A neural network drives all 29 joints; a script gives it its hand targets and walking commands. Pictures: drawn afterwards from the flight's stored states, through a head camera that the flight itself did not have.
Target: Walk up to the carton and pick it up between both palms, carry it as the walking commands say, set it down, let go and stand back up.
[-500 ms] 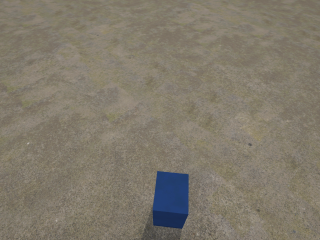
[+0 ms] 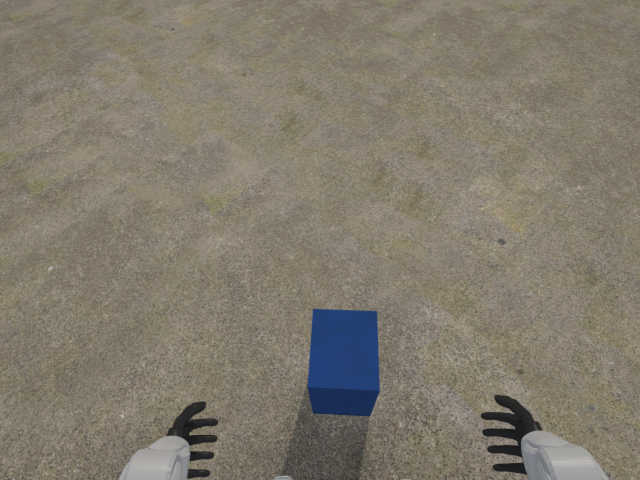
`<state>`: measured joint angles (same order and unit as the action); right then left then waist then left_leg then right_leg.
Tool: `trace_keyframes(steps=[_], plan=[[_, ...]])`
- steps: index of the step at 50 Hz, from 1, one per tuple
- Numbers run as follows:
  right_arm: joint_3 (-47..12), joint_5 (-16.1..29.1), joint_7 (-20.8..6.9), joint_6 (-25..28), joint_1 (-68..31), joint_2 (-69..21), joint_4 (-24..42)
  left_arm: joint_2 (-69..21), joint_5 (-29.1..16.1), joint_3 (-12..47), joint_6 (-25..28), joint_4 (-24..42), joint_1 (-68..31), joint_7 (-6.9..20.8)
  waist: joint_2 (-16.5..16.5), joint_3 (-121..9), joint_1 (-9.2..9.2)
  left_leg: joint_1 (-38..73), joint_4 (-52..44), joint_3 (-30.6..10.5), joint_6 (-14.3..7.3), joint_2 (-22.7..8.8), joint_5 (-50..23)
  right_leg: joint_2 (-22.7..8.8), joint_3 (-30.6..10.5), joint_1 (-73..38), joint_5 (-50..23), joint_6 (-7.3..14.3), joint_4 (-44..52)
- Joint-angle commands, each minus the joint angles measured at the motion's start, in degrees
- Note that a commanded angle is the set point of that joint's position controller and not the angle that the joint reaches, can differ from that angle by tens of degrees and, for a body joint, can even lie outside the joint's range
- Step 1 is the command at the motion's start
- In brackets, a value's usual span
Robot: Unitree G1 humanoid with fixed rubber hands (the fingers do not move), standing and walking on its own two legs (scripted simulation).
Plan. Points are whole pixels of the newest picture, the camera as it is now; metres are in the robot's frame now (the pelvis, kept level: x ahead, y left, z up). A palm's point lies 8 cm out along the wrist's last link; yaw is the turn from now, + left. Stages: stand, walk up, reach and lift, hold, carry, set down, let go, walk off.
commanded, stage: reach and lift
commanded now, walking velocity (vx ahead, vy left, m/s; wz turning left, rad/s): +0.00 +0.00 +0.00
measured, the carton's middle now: (343, 365) +0.45 -0.02 -0.61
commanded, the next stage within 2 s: none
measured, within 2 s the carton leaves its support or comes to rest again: neither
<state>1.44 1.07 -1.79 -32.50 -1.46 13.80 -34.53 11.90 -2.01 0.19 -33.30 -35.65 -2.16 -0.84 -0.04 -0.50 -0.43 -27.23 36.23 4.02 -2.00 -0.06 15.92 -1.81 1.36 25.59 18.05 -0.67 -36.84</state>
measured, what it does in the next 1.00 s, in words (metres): lowers itself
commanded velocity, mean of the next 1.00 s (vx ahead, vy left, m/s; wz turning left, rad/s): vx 0.00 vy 0.00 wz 0.00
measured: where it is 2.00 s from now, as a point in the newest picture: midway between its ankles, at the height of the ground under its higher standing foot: outside the picture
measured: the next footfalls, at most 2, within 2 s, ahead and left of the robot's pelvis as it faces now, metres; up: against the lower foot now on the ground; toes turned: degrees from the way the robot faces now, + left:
none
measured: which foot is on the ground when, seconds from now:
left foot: down 0.00-1.00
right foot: down 0.00-1.00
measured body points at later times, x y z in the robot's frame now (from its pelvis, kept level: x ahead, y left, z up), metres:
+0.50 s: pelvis -0.03 -0.02 -0.05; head +0.10 -0.02 +0.38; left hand +0.21 +0.20 -0.16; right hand +0.21 -0.23 -0.16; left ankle +0.02 +0.10 -0.72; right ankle +0.00 -0.13 -0.72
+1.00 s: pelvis -0.07 -0.01 -0.09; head +0.16 -0.01 +0.30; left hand +0.37 +0.16 -0.19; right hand +0.36 -0.21 -0.19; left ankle +0.02 +0.10 -0.72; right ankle +0.00 -0.13 -0.72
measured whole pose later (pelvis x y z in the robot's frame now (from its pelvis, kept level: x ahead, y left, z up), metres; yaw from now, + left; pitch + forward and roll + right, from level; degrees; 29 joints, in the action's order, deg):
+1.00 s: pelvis -0.07 -0.01 -0.09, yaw +0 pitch +29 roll +0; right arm 14.2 -1.4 5.3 -16.9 -45.2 7.5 -44.4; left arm 7.9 1.5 -12.5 -17.8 -46.2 -46.8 -4.8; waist 0.2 1.5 -1.1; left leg -72.6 61.3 0.2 -0.4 0.0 17.6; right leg 0.4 0.2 71.0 20.4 0.0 -62.5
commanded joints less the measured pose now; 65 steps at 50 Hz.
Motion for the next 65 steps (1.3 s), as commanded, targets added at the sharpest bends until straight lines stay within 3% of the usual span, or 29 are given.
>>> trace_keyframes(steps=[1,7,10,14,19,25,34,44,52,65], plan=[[1.89,-2.56,-0.74,-2.19,7.86,2.19,6.02,-0.26,3.01,-0.92,-2.60,6.04,8.95,0.99,-0.88,-7.92,0.04,11.90,-4.93,-5.29,-0.71,1.20,-15.25,3.71,-1.42,1.85,-11.56,3.53,5.45],[4.07,-4.49,-1.08,6.22,3.93,0.19,13.59,1.07,5.61,-4.94,6.08,15.20,4.49,1.93,0.12,-16.55,1.03,5.58,4.88,-4.73,0.52,1.32,-22.78,4.03,-3.25,7.34,-20.05,1.54,-3.41],[3.97,-3.48,-0.41,9.34,3.79,-0.64,14.76,0.85,4.30,-4.99,9.34,15.35,5.01,2.15,0.08,-22.81,1.01,2.41,9.48,-5.08,1.13,1.60,-25.80,3.83,-3.65,9.42,-23.38,0.71,-7.57],[3.53,-2.20,1.26,9.90,4.01,-1.67,15.32,0.72,2.86,-4.67,10.22,14.20,5.93,2.09,-1.38,-26.87,0.88,-2.90,12.63,-5.47,1.49,2.10,-23.30,3.67,-3.49,10.27,-23.72,0.01,-10.59],[3.72,-1.76,2.61,8.68,1.20,-3.03,15.86,1.25,2.29,-4.73,9.57,14.55,1.62,2.60,-1.11,-24.14,0.23,-7.22,13.67,-4.79,1.33,1.92,-13.10,3.34,-2.51,14.36,-13.81,0.12,-10.77],[5.73,-1.67,3.25,7.15,-12.96,-3.49,14.22,2.27,2.28,-6.14,8.23,13.57,-13.31,2.81,-0.11,-17.85,-0.51,-12.95,14.10,-3.97,1.53,1.43,1.85,2.88,-0.95,19.55,1.74,0.76,-11.16],[8.54,-1.53,4.95,6.03,-33.77,-3.50,5.95,2.27,2.66,-9.80,6.83,4.00,-34.69,1.17,1.14,-22.76,-0.48,-16.41,16.10,-3.05,2.39,2.02,6.48,3.14,-0.49,21.05,5.69,0.43,-13.05],[12.53,-2.84,7.20,12.95,-50.29,-2.17,-1.70,0.90,3.63,-12.88,13.22,-2.79,-51.88,-2.68,1.25,-35.97,-0.92,-18.91,18.61,-2.86,3.19,2.87,0.99,4.70,-0.39,26.26,0.45,-0.38,-17.07],[14.22,-2.09,6.81,21.14,-59.01,0.78,-7.34,0.52,3.47,-13.42,20.78,-7.54,-60.96,-5.54,1.36,-45.45,-1.34,-18.57,19.73,-4.09,3.70,3.46,-7.01,5.93,0.52,32.74,-5.14,-0.82,-18.61],[17.16,-1.77,4.79,28.64,-71.60,2.79,-10.85,2.34,4.76,-16.72,27.99,-9.64,-72.97,-5.10,1.12,-57.38,-1.52,-19.82,22.21,-5.10,3.62,4.10,-20.10,6.78,-0.35,35.49,-18.45,-1.57,-20.30]])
